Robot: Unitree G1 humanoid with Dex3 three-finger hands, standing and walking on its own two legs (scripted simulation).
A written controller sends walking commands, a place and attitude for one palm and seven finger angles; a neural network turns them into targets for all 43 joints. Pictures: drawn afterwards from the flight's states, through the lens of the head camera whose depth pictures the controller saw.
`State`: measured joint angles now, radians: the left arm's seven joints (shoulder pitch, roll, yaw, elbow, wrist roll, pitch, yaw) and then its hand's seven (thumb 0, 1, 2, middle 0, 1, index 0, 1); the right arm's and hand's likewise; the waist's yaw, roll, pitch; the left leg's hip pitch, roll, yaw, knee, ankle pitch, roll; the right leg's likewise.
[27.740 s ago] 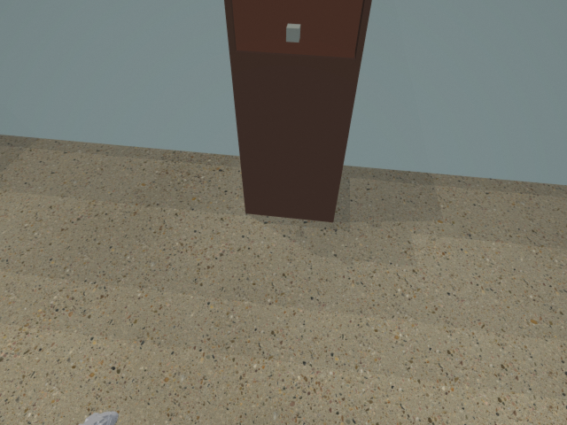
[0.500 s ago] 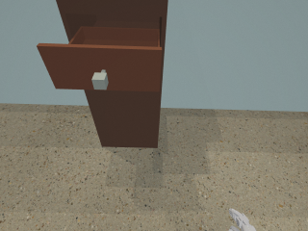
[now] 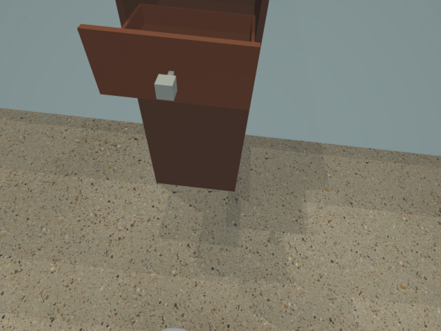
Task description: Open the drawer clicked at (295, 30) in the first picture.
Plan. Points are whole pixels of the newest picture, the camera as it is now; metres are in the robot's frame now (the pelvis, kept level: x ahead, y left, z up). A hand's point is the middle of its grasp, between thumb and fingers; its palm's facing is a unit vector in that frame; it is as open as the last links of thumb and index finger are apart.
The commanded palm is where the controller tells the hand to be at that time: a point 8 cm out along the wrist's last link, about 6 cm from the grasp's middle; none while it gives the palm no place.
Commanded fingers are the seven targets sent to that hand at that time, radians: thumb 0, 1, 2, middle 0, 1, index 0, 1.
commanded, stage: let the arm hang, fingers relaxed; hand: left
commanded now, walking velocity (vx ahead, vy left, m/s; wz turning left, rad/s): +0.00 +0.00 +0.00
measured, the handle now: (168, 82) +0.59 +0.17 +0.11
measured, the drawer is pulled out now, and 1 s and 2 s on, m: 0.28 0.28 0.28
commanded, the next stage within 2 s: look to check the result in 0.66 s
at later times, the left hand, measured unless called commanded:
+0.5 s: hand out of the picture +0.13 +0.24 -0.12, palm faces -0.02 -0.93 -0.38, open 7.4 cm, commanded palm none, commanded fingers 0.00 0.90 0.90 -0.20 -0.30 -0.20 -0.30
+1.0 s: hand out of the picture +0.13 +0.23 -0.14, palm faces -0.07 -0.93 -0.36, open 7.4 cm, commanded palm none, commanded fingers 0.00 0.90 0.90 -0.20 -0.30 -0.20 -0.30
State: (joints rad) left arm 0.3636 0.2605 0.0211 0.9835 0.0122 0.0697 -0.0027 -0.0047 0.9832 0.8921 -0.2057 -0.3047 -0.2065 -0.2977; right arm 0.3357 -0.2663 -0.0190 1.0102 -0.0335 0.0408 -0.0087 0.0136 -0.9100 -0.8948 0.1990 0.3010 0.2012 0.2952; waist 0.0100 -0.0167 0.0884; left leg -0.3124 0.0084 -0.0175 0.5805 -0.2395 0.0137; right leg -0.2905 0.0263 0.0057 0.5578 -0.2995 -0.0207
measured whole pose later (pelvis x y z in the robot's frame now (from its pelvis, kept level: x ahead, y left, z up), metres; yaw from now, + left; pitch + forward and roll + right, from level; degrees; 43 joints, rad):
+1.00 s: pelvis +0.05 -0.01 +0.02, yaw -1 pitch -1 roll +0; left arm 0.10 0.34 0.00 1.11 0.01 -0.01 0.01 0.01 0.90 0.89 -0.20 -0.30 -0.20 -0.30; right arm 0.13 -0.34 -0.01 1.13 -0.02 0.00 0.00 0.01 -0.91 -0.89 0.20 0.30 0.20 0.30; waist -0.03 0.02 0.08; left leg -0.11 0.01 0.01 0.30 -0.16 -0.01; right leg -0.12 0.03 0.04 0.30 -0.16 -0.01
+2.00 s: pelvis +0.07 +0.00 +0.02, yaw -1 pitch -1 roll +0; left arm 0.10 0.34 0.00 1.10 0.01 -0.01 0.01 0.01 0.90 0.89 -0.20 -0.30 -0.20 -0.30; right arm 0.11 -0.33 0.00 1.12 -0.02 0.00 0.00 0.01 -0.91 -0.89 0.20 0.30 0.20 0.30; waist -0.02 0.00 0.07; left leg -0.08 -0.01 0.01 0.28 -0.18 0.01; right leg -0.08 0.01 0.04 0.28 -0.18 0.00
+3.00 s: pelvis +0.07 -0.01 +0.02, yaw -1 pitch -1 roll +0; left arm 0.10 0.35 0.00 1.10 0.01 -0.01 0.01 0.01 0.90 0.89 -0.20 -0.30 -0.20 -0.30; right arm 0.10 -0.33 0.00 1.12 -0.02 -0.01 0.00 0.01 -0.91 -0.89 0.20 0.30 0.20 0.30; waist -0.02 -0.01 0.07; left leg -0.07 0.00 0.01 0.27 -0.18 0.00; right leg -0.08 0.01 0.05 0.28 -0.18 0.00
